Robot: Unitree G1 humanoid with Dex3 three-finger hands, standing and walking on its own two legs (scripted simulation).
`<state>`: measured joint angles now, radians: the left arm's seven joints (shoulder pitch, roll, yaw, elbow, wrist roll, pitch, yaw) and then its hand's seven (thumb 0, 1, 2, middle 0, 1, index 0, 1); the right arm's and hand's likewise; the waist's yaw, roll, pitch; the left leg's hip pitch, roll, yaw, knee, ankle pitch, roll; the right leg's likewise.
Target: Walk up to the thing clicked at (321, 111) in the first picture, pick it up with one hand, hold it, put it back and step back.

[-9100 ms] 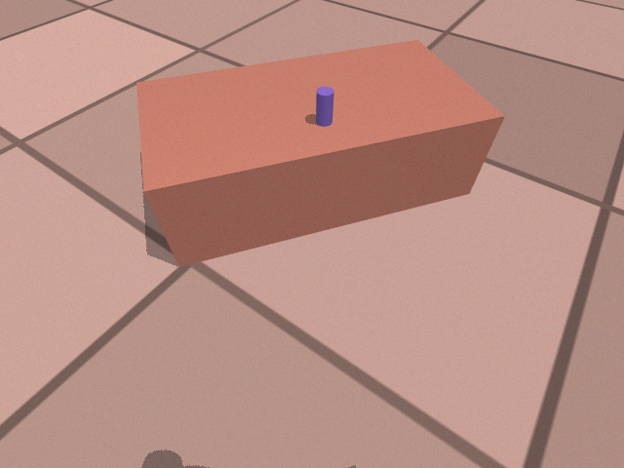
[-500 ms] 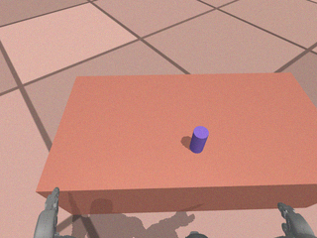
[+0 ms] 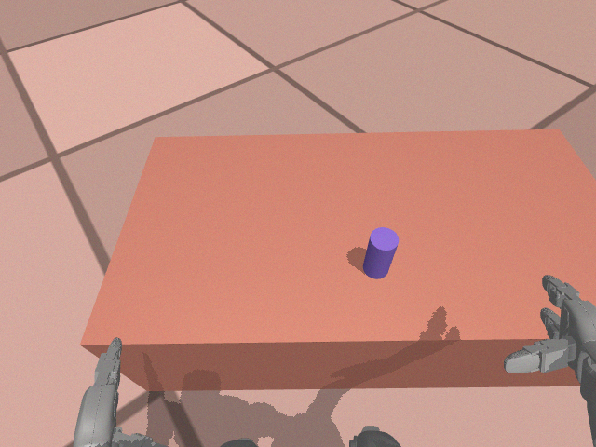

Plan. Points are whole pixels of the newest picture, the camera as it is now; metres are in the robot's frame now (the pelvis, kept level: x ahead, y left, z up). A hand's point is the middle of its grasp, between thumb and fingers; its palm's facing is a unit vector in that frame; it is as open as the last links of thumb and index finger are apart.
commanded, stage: go down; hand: right
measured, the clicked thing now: (379, 254) +0.54 -0.15 -0.24
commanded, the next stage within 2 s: approach in 1.10 s
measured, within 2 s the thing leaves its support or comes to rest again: neither
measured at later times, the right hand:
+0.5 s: hand (536, 249) +0.39 -0.32 +0.02, palm faces +0.11 +0.99 -0.08, open 17.5 cm
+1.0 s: hand (543, 214) +0.44 -0.33 +0.05, palm faces +0.10 +0.99 -0.03, open 17.5 cm
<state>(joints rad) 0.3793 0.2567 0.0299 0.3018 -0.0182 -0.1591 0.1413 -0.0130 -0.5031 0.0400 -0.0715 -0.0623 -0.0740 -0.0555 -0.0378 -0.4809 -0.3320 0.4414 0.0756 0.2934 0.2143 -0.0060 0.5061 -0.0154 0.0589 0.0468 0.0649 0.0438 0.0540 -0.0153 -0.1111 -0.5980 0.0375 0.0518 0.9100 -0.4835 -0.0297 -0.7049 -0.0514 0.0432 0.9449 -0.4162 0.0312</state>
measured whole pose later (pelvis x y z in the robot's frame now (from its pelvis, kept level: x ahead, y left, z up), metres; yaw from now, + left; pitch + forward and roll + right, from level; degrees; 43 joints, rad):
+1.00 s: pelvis -0.01 -0.01 -0.01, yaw +3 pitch +18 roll +4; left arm 0.32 0.27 -0.01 0.29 0.01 -0.14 0.05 -0.01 -0.50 0.05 -0.06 -0.06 -0.07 -0.05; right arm -0.68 -0.81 -0.58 1.21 0.08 -0.21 0.48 -0.01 0.54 -0.02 0.06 0.04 0.06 0.04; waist 0.16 0.03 -0.11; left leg -0.79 0.01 0.03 0.92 -0.44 -0.04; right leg -0.90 -0.08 0.03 1.00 -0.41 0.01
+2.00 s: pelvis -0.05 -0.01 -0.16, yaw +9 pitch +33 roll +9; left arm 0.37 0.31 0.07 -0.27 0.11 -0.18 -0.07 -0.01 -0.53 0.06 -0.05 -0.04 -0.05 -0.04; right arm -0.75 -0.84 -0.74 1.28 0.02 -0.60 0.37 -0.01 0.61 -0.01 0.06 0.04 0.07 0.04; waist 0.41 0.06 -0.12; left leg -1.52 -0.05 0.08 1.57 -0.63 -0.04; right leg -1.66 -0.12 0.14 1.67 -0.60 0.03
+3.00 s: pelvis -0.06 +0.00 -0.20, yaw +9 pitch +34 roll +7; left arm 0.48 0.35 0.18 -0.55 0.08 -0.09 -0.11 -0.01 -0.55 0.07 -0.06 -0.05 -0.06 -0.05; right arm -0.83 -0.69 -0.63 1.11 -0.07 -0.51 0.12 -0.01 0.55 -0.02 0.28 0.13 0.28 0.12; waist 0.44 0.04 -0.13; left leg -1.68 -0.05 0.05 1.73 -0.66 -0.03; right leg -1.79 -0.12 0.13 1.79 -0.61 0.05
